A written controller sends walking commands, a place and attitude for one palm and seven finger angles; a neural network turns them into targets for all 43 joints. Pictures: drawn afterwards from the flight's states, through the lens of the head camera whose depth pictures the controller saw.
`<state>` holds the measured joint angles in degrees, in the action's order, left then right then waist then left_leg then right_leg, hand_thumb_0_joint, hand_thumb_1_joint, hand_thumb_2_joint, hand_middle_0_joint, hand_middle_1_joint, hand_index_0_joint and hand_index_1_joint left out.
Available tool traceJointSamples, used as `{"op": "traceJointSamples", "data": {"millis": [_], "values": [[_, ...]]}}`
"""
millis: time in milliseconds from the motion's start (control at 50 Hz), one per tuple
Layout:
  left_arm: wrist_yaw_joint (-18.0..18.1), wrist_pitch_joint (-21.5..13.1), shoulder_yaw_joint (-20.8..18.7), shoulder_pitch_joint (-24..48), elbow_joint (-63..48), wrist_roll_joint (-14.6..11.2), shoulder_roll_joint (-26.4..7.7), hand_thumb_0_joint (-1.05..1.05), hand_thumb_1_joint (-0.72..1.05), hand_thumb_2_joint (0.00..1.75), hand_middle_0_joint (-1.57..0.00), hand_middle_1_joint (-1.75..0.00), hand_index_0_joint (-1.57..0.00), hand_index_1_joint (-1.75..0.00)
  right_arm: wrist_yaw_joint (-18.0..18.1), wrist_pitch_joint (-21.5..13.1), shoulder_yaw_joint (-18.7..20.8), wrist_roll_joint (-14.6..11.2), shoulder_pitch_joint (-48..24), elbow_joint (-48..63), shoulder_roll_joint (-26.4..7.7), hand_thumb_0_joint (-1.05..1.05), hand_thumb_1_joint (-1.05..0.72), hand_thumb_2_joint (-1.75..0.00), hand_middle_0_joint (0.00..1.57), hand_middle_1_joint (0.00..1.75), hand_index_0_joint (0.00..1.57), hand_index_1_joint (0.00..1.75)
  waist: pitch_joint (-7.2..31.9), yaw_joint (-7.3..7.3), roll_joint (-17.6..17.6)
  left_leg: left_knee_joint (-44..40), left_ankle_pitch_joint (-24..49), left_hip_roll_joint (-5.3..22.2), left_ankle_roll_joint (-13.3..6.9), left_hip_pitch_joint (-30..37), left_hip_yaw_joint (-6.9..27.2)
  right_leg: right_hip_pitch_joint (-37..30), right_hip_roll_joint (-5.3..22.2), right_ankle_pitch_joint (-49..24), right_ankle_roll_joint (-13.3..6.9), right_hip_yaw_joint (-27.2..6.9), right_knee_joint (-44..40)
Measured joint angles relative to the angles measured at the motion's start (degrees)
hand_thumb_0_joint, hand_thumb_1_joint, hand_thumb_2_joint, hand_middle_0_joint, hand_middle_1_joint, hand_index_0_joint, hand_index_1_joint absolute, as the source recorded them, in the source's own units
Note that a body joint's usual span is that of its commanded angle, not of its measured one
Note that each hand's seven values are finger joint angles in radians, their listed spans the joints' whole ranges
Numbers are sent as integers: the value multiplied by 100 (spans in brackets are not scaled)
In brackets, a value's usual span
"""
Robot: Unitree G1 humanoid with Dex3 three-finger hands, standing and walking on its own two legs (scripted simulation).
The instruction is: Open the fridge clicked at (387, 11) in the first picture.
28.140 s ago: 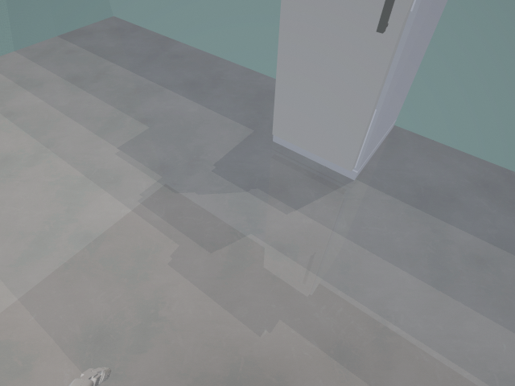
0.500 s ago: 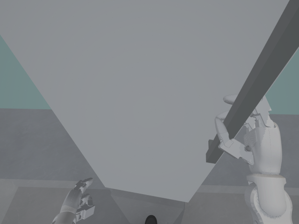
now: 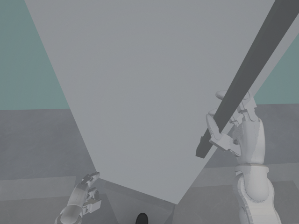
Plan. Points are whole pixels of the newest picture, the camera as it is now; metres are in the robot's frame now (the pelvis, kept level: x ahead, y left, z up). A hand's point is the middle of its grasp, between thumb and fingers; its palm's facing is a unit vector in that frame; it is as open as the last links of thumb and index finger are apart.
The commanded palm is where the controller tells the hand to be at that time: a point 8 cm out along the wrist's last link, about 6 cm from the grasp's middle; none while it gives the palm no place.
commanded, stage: walk backward, drawing the door open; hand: right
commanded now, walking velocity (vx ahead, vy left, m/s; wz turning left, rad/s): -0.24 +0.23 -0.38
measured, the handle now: (232, 91) +0.34 -0.10 +0.24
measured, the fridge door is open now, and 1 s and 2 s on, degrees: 22 53 70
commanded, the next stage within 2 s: stop walking and hold the door back in 1.50 s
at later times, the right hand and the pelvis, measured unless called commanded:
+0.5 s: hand (190, 196) +0.16 -0.03 +0.17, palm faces +0.12 +0.97 -0.23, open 7.9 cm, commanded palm +0.12 -0.07 +0.17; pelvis -0.10 +0.09 +0.00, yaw -12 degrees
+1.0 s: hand out of the picture +0.08 +0.05 +0.16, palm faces +0.41 +0.87 -0.28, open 8.2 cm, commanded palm +0.03 +0.02 +0.17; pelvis -0.12 +0.27 -0.02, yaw -31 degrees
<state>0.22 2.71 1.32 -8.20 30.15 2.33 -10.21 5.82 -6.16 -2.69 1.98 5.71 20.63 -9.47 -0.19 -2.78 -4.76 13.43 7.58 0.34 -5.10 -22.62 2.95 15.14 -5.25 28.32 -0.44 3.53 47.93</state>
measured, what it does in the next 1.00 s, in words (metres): steps to the left, turning right: right foot, then left foot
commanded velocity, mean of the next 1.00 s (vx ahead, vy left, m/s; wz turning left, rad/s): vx -0.20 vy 0.33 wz -0.57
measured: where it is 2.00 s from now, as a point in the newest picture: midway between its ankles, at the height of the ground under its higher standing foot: outside the picture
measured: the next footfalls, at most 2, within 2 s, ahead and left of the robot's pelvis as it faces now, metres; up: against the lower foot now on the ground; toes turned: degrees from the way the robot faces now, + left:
right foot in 0.10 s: -0.10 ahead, -0.12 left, +0.00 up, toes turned -6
left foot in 0.32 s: +0.02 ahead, +0.12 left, +0.00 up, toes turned -7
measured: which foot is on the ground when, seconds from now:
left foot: down 0.00-0.10, up 0.12-0.30, down 0.32-0.68, up 0.70-0.96, down 0.98-1.00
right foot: up 0.00-0.08, down 0.10-0.32, up 0.34-0.66, down 0.68-0.98, up 1.00-1.00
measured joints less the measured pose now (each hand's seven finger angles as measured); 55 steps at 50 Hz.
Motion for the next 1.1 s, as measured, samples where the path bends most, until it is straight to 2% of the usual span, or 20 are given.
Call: {"op": "traceJointSamples", "data": {"millis": [100, 160, 200, 220, 320, 340, 400, 480, 580, 660, 680, 720, 760, 800, 880, 960, 980, 1020, 1060, 1100], "values": [[-47, 119, -139, -151, -400, -58, -289, 1, 91, 90, -20, -30, -20, -30, -58, 293, -121, 100, -27, 216, -45, -8, -61, -68, 32, 139, 14, 111, 177, -138, 412, -15, -29, -308, 153, -300, -321, -1138, 265, -734, -206, 267, -2253], [-79, 75, -289, -264, -442, -115, -201, 1, 91, 90, -20, -30, -20, -30, -172, 317, -98, -9, -177, 143, -236, -9, -63, -69, 29, 139, 10, 103, -85, -165, 392, 2122, -1531, -437, 468, -822, -186, -1345, 309, -533, -18, 197, -2354], [-33, -88, -345, -521, -322, -96, -156, 1, 91, 90, -20, -30, -20, -30, -244, 285, -186, -112, -145, 5, -230, -9, -64, -71, 29, 139, 10, 103, -145, -281, 608, 3688, -2490, -579, 522, -871, -116, -1288, 473, -596, 67, -108, -2120], [-20, -157, -355, -626, -217, -113, -146, 1, 91, 90, -20, -30, -20, -30, -266, 250, -250, -128, -143, -49, -183, -8, -64, -71, 30, 139, 11, 103, -198, -282, 740, 3898, -2702, -607, 512, -716, -171, -1266, 585, -622, 116, -264, -2050], [-151, -355, -230, -805, 234, -250, -19, 1, 91, 90, -20, -30, -20, -30, -316, 256, -373, -41, -179, 282, -2, -9, -61, -75, 32, 139, 11, 104, -476, 94, 937, 2009, -2142, -322, 396, 699, -461, -820, 891, -430, 401, -604, -1376], [-157, -373, -204, -665, 335, -270, -8, 1, 91, 90, -20, -30, -20, -30, -309, 195, -321, -23, -196, 358, 26, -10, -61, -76, 32, 139, 11, 103, -611, 125, 1027, 1940, -2218, -412, 275, 673, -549, -651, 980, -372, 328, -672, -1153], [-155, -383, -225, -316, 462, -278, 90, 1, 91, 90, -20, -30, -20, -30, -301, 61, -222, -38, -231, 476, 24, -10, -60, -77, 33, 139, 11, 103, -883, 69, 913, 1934, -2010, -304, 1, 472, -714, 6, 600, 179, 78, -910, 122], [-71, -404, -164, -122, 359, -133, 183, 1, 91, 90, -20, -30, -20, -30, -238, -11, -229, 31, -20, 556, 19, -8, -60, -77, 33, 138, 13, 105, -854, -21, 546, 1490, -1628, -69, -114, 462, -788, 363, 198, 238, 67, -483, 1086], [-5, -435, -132, -148, 130, -41, 182, 1, 91, 90, -20, -30, -20, -30, -229, 137, -470, 263, 123, 625, -46, -7, -62, -76, 31, 136, 13, 104, -480, -70, 206, 942, -1243, 28, -257, 409, -1089, -41, 171, 228, 23, 174, 76], [-53, -508, -185, -216, -125, -63, 42, 1, 91, 90, -20, -30, -20, -30, -263, 388, -648, 437, 21, 720, -79, -8, -64, -77, 30, 134, 11, 99, -192, -118, 276, 880, -1112, -150, -363, 167, -1488, -690, 338, -591, -19, 377, -1776], [-68, -526, -218, -227, -229, -81, -11, 1, 91, 90, -20, -30, -20, -30, -262, 436, -663, 452, -52, 740, -93, -8, -65, -77, 30, 134, 10, 97, -187, -132, 373, 1076, -1187, -214, -249, 41, -1600, -892, 419, -911, -127, 331, -2281], [-93, -546, -301, -211, -241, -81, 69, 1, 91, 90, -20, -30, -20, -30, -286, 344, -607, 386, -147, 603, -208, -9, -66, -77, 30, 134, 8, 95, -324, -146, 223, 2271, -2011, -168, 295, -326, -1239, -955, 361, -968, -163, 276, -2315], [-92, -608, -339, -296, -191, -84, 91, 1, 91, 90, -20, -30, -20, -30, -366, 236, -605, 307, -211, 427, -223, -8, -66, -77, 30, 133, 8, 97, -473, -298, 340, 3827, -2667, -298, 438, -656, -824, -927, 487, -1030, -24, -119, -2253], [-122, -676, -343, -397, -82, -130, 69, 1, 91, 90, -20, -30, -20, -30, -460, 189, -660, 279, -280, 349, -193, -7, -65, -78, 31, 132, 8, 100, -613, -293, 544, 4689, -2852, -391, 498, -814, -631, -859, 734, -1162, 146, -525, -2290], [-244, -777, -362, -456, 154, -228, 14, 1, 91, 90, -20, -30, -20, -30, -585, 141, -700, 239, -386, 480, -138, -7, -62, -82, 34, 131, 11, 105, -912, 67, 867, 4014, -2760, -262, 561, -374, -385, -656, 1221, -1350, 484, -995, -2324], [-251, -823, -350, -322, 287, -369, 126, 1, 91, 90, -20, -30, -20, -30, -622, -5, -374, 8, -416, 775, -392, -10, -57, -90, 37, 132, 11, 105, -1020, 273, 842, 1964, -2215, 27, 608, 748, -223, -138, 1355, -1254, 724, -1367, -1876], [-251, -830, -326, -242, 314, -415, 165, 1, 91, 90, -20, -30, -20, -30, -622, -28, -210, -32, -440, 874, -497, -12, -56, -92, 38, 133, 10, 104, -1017, 323, 739, 1533, -2233, 110, 604, 967, -254, 78, 1304, -1118, 630, -1415, -1575], [-201, -772, -371, 150, 443, -456, 58, 1, 91, 90, -20, -30, -20, -30, -581, -119, 62, -85, -468, 956, -466, -14, -54, -95, 41, 135, 9, 104, -1276, 210, 950, 1813, -2466, -44, 609, 801, -484, 630, 1241, -225, 344, -1500, -342], [-109, -678, -442, 369, 476, -420, 28, 1, 91, 90, -20, -30, -20, -30, -539, -62, 189, -134, -454, 1035, -463, -14, -53, -96, 42, 135, 9, 105, -1422, 129, 825, 2063, -2473, 72, 545, 678, -579, 1032, 828, 342, 214, -1140, 1035], [-34, -601, -446, 422, 388, -367, 25, 1, 91, 90, -20, -30, -20, -30, -510, -21, 239, -140, -374, 1082, -466, -14, -52, -96, 42, 134, 11, 106, -1433, 60, 622, 2093, -2425, 211, 451, 644, -662, 1087, 543, 526, 162, -583, 1464]]}}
